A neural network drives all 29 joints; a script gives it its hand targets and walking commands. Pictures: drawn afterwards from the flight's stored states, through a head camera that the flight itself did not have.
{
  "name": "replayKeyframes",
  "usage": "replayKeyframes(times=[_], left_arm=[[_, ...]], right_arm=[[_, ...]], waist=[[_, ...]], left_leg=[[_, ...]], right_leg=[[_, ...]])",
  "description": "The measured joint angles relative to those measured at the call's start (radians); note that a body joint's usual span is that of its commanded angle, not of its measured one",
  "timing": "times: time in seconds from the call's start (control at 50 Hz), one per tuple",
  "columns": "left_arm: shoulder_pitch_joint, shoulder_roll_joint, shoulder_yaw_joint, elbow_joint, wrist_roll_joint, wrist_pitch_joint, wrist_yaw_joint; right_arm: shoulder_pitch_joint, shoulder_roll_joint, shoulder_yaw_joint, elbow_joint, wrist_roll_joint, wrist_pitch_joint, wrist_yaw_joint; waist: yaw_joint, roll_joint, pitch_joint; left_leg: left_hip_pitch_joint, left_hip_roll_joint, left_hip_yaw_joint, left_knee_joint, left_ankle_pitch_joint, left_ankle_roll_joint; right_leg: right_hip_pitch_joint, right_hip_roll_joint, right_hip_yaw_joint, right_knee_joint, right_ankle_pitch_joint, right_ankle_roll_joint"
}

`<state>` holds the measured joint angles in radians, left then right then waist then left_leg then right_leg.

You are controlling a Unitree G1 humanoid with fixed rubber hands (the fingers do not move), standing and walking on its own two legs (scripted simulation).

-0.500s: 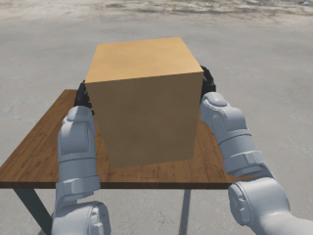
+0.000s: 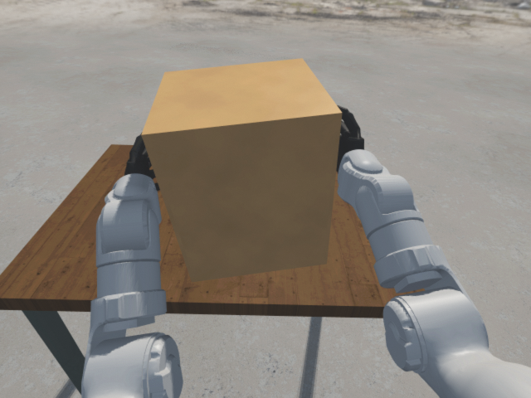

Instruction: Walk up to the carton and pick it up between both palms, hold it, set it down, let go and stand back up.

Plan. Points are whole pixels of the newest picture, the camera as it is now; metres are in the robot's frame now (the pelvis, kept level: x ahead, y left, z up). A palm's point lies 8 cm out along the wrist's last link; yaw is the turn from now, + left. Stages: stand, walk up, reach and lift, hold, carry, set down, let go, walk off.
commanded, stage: hold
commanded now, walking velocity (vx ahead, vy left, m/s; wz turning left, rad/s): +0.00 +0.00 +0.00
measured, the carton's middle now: (247, 169) +0.39 +0.01 +0.22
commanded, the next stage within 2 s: set down in 0.78 s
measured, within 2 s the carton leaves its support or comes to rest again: neither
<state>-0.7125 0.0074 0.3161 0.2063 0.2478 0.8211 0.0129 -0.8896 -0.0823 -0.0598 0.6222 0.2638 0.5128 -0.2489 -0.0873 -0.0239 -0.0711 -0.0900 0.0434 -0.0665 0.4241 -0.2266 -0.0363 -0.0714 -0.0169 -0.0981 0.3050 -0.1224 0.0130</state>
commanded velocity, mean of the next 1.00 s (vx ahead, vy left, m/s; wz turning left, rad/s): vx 0.00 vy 0.00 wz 0.00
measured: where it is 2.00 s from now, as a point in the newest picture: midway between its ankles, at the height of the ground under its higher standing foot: outside the picture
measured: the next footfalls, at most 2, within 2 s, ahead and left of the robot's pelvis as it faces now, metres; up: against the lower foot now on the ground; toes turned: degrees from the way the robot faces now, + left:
none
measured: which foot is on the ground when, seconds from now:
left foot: down 0.00-1.00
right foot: down 0.00-1.00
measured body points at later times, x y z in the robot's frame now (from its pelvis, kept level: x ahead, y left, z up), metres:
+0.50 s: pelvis +0.01 +0.00 +0.00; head -0.07 +0.03 +0.44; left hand +0.38 +0.16 +0.23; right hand +0.39 -0.14 +0.25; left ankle +0.01 +0.14 -0.74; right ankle +0.03 -0.13 -0.74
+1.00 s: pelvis +0.00 +0.00 +0.00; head -0.07 +0.03 +0.44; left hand +0.39 +0.16 +0.23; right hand +0.39 -0.15 +0.25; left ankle +0.01 +0.14 -0.74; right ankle +0.03 -0.13 -0.74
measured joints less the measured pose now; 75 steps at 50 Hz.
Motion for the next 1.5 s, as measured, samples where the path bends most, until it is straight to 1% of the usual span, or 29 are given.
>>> replayKeyframes(times=[0.1, 0.22, 0.32, 0.48, 0.6, 0.78, 0.82, 0.9, 0.96, 1.04, 1.1, 1.14, 1.22, 1.3, 1.4, 1.5], left_arm=[[0.008, -0.017, 0.006, -0.025, 0.006, -0.001, 0.001], [0.009, -0.025, 0.02, -0.019, 0.01, 0.005, -0.004], [0.01, -0.024, 0.022, -0.011, 0.013, 0.003, -0.008], [0.021, -0.021, 0.019, -0.037, 0.011, 0.008, -0.009], [0.037, -0.01, 0.0, -0.061, 0.003, 0.014, -0.006], [0.029, -0.027, 0.007, -0.054, 0.013, 0.009, -0.004], [0.025, -0.03, 0.015, -0.049, 0.014, 0.002, -0.004], [0.024, -0.042, 0.026, -0.053, 0.031, -0.04, -0.005], [-0.01, -0.057, 0.064, 0.002, 0.068, -0.094, -0.02], [-0.054, -0.068, 0.114, 0.101, 0.131, -0.185, -0.051], [-0.049, -0.074, 0.129, 0.134, 0.157, -0.242, -0.063], [-0.031, -0.078, 0.122, 0.139, 0.159, -0.274, -0.063], [0.024, -0.081, 0.085, 0.123, 0.141, -0.318, -0.054], [0.084, -0.071, 0.026, 0.113, 0.098, -0.356, -0.027], [0.128, -0.059, -0.038, 0.109, 0.038, -0.384, 0.019], [0.099, -0.051, -0.05, 0.151, 0.028, -0.385, 0.038]], right_arm=[[0.023, -0.01, 0.015, -0.042, 0.018, 0.006, -0.009], [0.026, -0.006, 0.012, -0.04, 0.012, 0.018, -0.012], [0.024, -0.009, 0.02, -0.035, 0.013, 0.023, -0.014], [0.027, -0.007, 0.028, -0.046, 0.015, 0.018, -0.014], [0.034, 0.007, 0.012, -0.06, 0.019, 0.015, -0.016], [0.037, -0.007, 0.017, -0.068, 0.023, 0.021, -0.013], [0.034, -0.005, 0.014, -0.064, 0.013, 0.016, -0.01], [0.033, 0.006, -0.001, -0.06, -0.023, -0.027, 0.013], [0.018, 0.028, -0.047, -0.013, -0.077, -0.08, 0.039], [0.006, 0.06, -0.114, 0.079, -0.177, -0.187, 0.079], [0.028, 0.082, -0.141, 0.122, -0.229, -0.275, 0.098], [0.059, 0.091, -0.145, 0.135, -0.248, -0.33, 0.103], [0.133, 0.103, -0.135, 0.119, -0.255, -0.409, 0.103], [0.193, 0.104, -0.117, 0.099, -0.241, -0.461, 0.101], [0.237, 0.082, -0.084, 0.06, -0.203, -0.478, 0.099], [0.201, 0.064, -0.093, 0.084, -0.204, -0.461, 0.108]], waist=[[-0.002, 0.01, 0.007], [-0.002, 0.013, 0.001], [0.005, 0.012, 0.004], [0.01, 0.006, 0.007], [-0.004, 0.002, 0.005], [-0.004, 0.001, 0.012], [-0.005, 0.0, 0.015], [-0.009, 0.003, 0.029], [-0.005, 0.0, 0.046], [0.009, -0.007, 0.075], [0.018, -0.013, 0.094], [0.024, -0.016, 0.107], [0.029, -0.027, 0.139], [0.024, -0.033, 0.149], [0.018, -0.036, 0.126], [0.012, -0.044, 0.111]], left_leg=[[0.017, 0.001, 0.0, -0.002, -0.005, 0.001], [0.03, -0.002, 0.007, -0.011, -0.005, 0.004], [0.041, -0.001, 0.013, -0.017, -0.005, 0.005], [0.033, 0.001, 0.01, -0.008, -0.01, 0.003], [0.023, -0.001, 0.001, 0.001, -0.013, 0.002], [0.028, -0.003, 0.008, -0.004, -0.012, 0.007], [0.031, -0.003, 0.01, -0.008, -0.01, 0.007], [0.048, -0.004, 0.01, -0.015, -0.007, 0.006], [0.071, -0.008, 0.011, -0.026, -0.003, 0.009], [0.108, -0.013, 0.016, -0.057, 0.009, 0.011], [0.127, -0.013, 0.016, -0.077, 0.018, 0.009], [0.132, -0.012, 0.013, -0.082, 0.02, 0.007], [0.133, -0.009, -0.002, -0.078, 0.016, 0.003], [0.103, -0.005, -0.016, -0.059, 0.008, -0.002], [0.058, -0.004, -0.02, -0.046, 0.002, -0.002], [0.042, -0.004, -0.011, -0.054, 0.003, -0.001]], right_leg=[[0.019, 0.001, 0.0, -0.007, -0.001, 0.003], [0.023, -0.002, 0.007, -0.002, -0.007, 0.005], [0.029, -0.001, 0.013, -0.004, -0.008, 0.005], [0.028, 0.001, 0.01, -0.006, -0.008, 0.005], [0.026, 0.0, 0.001, -0.008, -0.008, 0.005], [0.028, -0.002, 0.009, -0.011, -0.004, 0.008], [0.029, -0.003, 0.012, -0.011, -0.004, 0.008], [0.047, -0.004, 0.011, -0.02, 0.0, 0.008], [0.064, -0.008, 0.012, -0.019, -0.004, 0.009], [0.087, -0.012, 0.017, -0.022, -0.005, 0.009], [0.101, -0.013, 0.016, -0.032, -0.003, 0.008], [0.11, -0.012, 0.012, -0.039, -0.001, 0.007], [0.126, -0.008, -0.003, -0.055, 0.001, 0.004], [0.113, -0.003, -0.017, -0.062, 0.002, 0.001], [0.076, -0.001, -0.021, -0.065, 0.004, 0.002], [0.052, -0.002, -0.012, -0.063, 0.003, 0.002]])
